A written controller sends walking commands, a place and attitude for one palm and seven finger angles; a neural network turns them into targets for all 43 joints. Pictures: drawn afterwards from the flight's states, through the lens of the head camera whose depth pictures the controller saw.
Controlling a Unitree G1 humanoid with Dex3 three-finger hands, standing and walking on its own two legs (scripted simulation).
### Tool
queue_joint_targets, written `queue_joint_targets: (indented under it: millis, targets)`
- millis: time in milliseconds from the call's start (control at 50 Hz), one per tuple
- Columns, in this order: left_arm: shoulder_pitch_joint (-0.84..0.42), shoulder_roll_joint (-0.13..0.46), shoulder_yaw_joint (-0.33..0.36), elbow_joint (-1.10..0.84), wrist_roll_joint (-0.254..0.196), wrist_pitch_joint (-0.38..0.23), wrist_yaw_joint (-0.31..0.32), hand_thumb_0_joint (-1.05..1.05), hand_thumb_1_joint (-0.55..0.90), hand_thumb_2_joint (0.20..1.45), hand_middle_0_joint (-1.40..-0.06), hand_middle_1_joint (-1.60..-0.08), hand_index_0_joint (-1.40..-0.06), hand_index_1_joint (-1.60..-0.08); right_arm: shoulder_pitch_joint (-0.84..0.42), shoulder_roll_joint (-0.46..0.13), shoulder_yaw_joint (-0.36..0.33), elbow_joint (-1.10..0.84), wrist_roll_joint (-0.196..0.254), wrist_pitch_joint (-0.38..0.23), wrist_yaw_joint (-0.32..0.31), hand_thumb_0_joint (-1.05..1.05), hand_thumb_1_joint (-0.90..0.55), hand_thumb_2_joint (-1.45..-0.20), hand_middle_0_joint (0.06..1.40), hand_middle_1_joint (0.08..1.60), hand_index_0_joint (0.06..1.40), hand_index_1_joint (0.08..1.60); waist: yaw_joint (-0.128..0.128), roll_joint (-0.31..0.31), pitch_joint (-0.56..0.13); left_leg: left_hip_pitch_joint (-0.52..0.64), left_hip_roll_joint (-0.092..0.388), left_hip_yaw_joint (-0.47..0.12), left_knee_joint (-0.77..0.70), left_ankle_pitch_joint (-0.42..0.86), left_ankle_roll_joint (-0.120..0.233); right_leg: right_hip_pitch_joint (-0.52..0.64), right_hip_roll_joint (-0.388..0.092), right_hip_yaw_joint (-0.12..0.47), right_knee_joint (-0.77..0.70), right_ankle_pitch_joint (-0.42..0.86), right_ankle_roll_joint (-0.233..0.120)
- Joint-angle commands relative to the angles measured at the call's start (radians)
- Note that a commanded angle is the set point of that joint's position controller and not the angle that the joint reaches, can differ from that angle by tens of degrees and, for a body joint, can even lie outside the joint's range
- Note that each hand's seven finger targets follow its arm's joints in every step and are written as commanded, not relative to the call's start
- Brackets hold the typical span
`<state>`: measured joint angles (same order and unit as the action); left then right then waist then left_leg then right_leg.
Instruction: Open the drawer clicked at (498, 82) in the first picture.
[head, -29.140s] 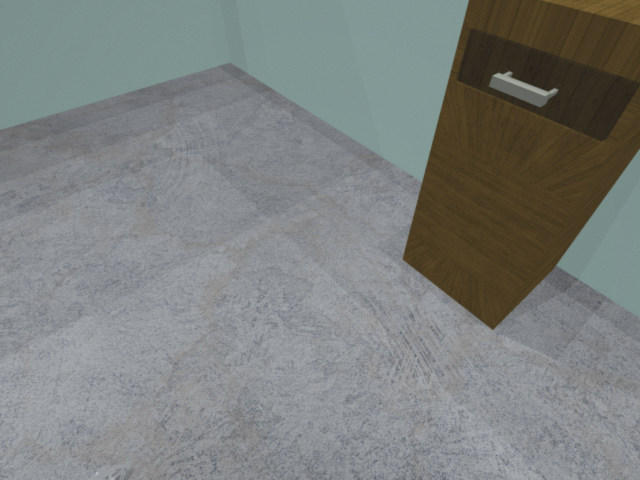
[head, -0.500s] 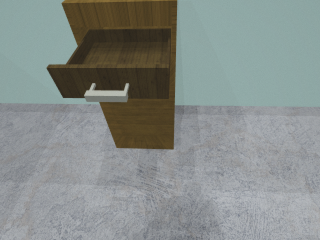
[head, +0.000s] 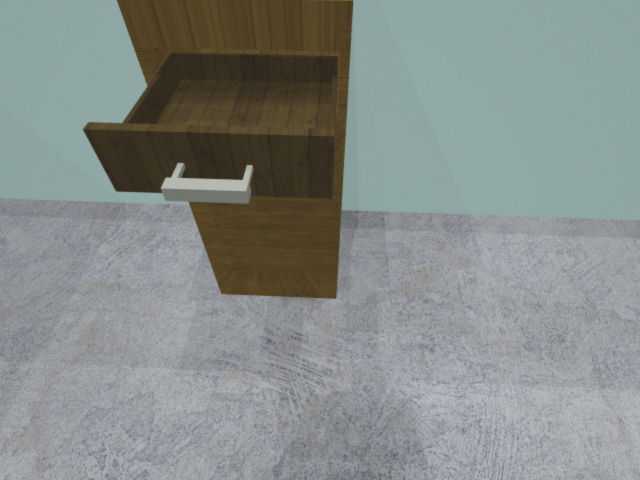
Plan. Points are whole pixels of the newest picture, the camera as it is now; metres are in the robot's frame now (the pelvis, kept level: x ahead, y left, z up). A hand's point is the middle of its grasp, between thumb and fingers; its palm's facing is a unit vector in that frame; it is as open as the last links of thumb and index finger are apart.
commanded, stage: look to check the result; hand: left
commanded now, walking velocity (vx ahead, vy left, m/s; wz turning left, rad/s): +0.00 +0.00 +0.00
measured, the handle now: (210, 180) +0.53 +0.20 +0.07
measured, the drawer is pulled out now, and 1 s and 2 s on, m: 0.29 0.29 0.29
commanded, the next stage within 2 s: stand and wait in 0.58 s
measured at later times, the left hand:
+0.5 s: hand out of the picture +0.01 +0.16 -0.17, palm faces +0.05 -0.98 -0.20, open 7.4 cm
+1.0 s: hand out of the picture +0.02 +0.15 -0.17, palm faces +0.05 -0.98 -0.21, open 7.4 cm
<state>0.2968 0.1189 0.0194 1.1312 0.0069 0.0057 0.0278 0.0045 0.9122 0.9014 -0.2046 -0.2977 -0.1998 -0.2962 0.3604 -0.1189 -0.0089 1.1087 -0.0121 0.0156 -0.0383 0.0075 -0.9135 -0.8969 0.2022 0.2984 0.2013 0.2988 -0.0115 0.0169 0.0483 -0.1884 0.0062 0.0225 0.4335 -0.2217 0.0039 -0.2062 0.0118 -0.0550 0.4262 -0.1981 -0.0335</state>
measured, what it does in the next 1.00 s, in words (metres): stands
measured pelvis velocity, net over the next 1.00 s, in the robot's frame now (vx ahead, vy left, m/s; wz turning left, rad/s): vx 0.02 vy -0.02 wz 0.01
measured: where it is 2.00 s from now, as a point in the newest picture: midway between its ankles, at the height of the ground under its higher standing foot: outside the picture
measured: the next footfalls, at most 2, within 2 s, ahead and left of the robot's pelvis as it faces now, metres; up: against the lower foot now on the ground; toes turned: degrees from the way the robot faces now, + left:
none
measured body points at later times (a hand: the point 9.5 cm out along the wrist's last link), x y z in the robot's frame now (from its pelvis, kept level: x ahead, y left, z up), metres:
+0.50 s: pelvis +0.02 -0.01 +0.00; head +0.04 -0.02 +0.45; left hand +0.01 +0.21 -0.15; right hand +0.01 -0.21 -0.17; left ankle +0.01 +0.12 -0.74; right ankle +0.02 -0.10 -0.74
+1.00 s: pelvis +0.02 -0.02 +0.00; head +0.04 -0.04 +0.45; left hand +0.02 +0.20 -0.15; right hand +0.01 -0.23 -0.17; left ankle +0.01 +0.12 -0.74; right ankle +0.02 -0.10 -0.74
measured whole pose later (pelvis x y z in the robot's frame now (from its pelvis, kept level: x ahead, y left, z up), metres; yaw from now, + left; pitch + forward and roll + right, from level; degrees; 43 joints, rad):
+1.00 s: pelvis +0.02 -0.02 +0.00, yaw +0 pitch -2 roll +0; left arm 0.26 0.13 0.02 1.13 0.00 -0.01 0.03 0.00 0.91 0.90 -0.20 -0.30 -0.20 -0.30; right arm 0.29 -0.13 -0.01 1.12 -0.01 0.02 -0.04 0.01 -0.91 -0.90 0.20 0.30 0.20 0.30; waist -0.01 0.03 0.07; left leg -0.13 0.04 0.01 0.39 -0.23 -0.03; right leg -0.15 0.04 -0.07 0.39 -0.22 -0.07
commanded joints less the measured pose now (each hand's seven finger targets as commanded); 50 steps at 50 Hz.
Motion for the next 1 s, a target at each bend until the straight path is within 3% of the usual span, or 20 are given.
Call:
queue_joint_targets:
  millis: [0, 140, 280, 440, 480, 640, 840, 980]
  targets:
    - [0.062, 0.104, 0.018, -0.023, 0.0, -0.011, 0.009, 0.0, 0.9, 0.9, -0.2, -0.3, -0.2, -0.3, 0.075, -0.076, -0.01, -0.025, -0.002, -0.018, -0.005, 0.0, -0.9, -0.9, 0.2, 0.3, 0.2, 0.3, 0.003, 0.024, 0.034, -0.038, 0.089, -0.085, -0.094, 0.028, 0.032, -0.001, -0.102, 0.102, -0.095, -0.013, -0.02]
    - [0.066, 0.101, 0.017, -0.016, 0.002, -0.01, 0.011, 0.0, 0.9, 0.9, -0.2, -0.3, -0.2, -0.3, 0.064, -0.076, -0.011, -0.022, 0.0, -0.013, -0.005, 0.0, -0.9, -0.9, 0.2, 0.3, 0.2, 0.3, 0.005, -0.001, 0.071, -0.03, 0.088, -0.081, -0.096, 0.02, 0.031, -0.026, -0.1, 0.099, -0.107, -0.032, -0.017]
    - [0.057, 0.102, 0.018, -0.019, 0.001, -0.014, 0.012, 0.0, 0.9, 0.9, -0.2, -0.3, -0.2, -0.3, 0.053, -0.078, -0.011, -0.018, -0.001, -0.019, -0.007, 0.0, -0.9, -0.9, 0.2, 0.3, 0.2, 0.3, 0.002, -0.004, 0.031, -0.003, 0.092, -0.081, -0.093, 0.091, 0.031, 0.015, -0.105, 0.095, -0.09, 0.054, -0.017]
    - [0.05, 0.108, 0.019, -0.02, 0.002, -0.019, 0.014, 0.0, 0.9, 0.9, -0.2, -0.3, -0.2, -0.3, 0.033, -0.08, -0.013, -0.017, 0.001, -0.018, -0.008, 0.0, -0.9, -0.9, 0.2, 0.3, 0.2, 0.3, 0.003, -0.02, 0.034, 0.017, 0.092, -0.069, -0.087, 0.112, 0.025, 0.019, -0.105, 0.094, -0.097, 0.093, -0.018]
    - [0.044, 0.109, 0.018, -0.02, 0.001, -0.018, 0.013, 0.0, 0.9, 0.9, -0.2, -0.3, -0.2, -0.3, 0.031, -0.08, -0.011, -0.012, -0.001, -0.019, -0.009, 0.0, -0.9, -0.9, 0.2, 0.3, 0.2, 0.3, 0.001, 0.005, 0.035, 0.016, 0.093, -0.072, -0.092, 0.126, 0.025, 0.029, -0.108, 0.095, -0.093, 0.109, -0.018]
    - [0.041, 0.12, 0.02, -0.022, 0.001, -0.022, 0.014, 0.0, 0.9, 0.9, -0.2, -0.3, -0.2, -0.3, 0.02, -0.088, -0.012, -0.013, 0.002, -0.018, -0.01, 0.0, -0.9, -0.9, 0.2, 0.3, 0.2, 0.3, 0.003, -0.024, 0.018, 0.035, 0.092, -0.063, -0.086, 0.138, 0.02, 0.05, -0.11, 0.098, -0.101, 0.163, -0.022]
    - [0.033, 0.127, 0.02, -0.02, 0.001, -0.021, 0.013, 0.0, 0.9, 0.9, -0.2, -0.3, -0.2, -0.3, 0.012, -0.091, -0.011, -0.008, 0.0, -0.01, -0.008, 0.0, -0.9, -0.9, 0.2, 0.3, 0.2, 0.3, 0.004, -0.014, 0.051, 0.033, 0.089, -0.055, -0.091, 0.092, 0.014, 0.028, -0.109, 0.109, -0.131, 0.094, -0.023]
    - [0.025, 0.132, 0.023, -0.022, -0.001, -0.023, 0.013, 0.0, 0.9, 0.9, -0.2, -0.3, -0.2, -0.3, 0.021, -0.092, -0.013, -0.007, -0.002, -0.012, -0.009, 0.0, -0.9, -0.9, 0.2, 0.3, 0.2, 0.3, 0.001, -0.016, 0.015, 0.038, 0.089, -0.052, -0.085, 0.113, 0.011, 0.063, -0.114, 0.111, -0.127, 0.135, -0.024]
